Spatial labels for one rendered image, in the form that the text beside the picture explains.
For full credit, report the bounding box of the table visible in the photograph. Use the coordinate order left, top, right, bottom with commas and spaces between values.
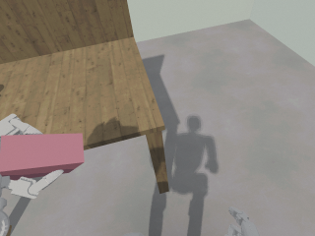
0, 0, 169, 236

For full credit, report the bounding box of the left robot hand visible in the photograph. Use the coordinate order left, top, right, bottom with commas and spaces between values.
0, 113, 64, 199

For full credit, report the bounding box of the right robot hand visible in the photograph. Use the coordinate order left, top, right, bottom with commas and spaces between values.
224, 206, 260, 236

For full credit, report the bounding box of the sponge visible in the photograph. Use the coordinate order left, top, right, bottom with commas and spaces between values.
0, 133, 85, 181

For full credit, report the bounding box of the left robot forearm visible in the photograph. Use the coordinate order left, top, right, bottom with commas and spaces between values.
0, 198, 10, 236

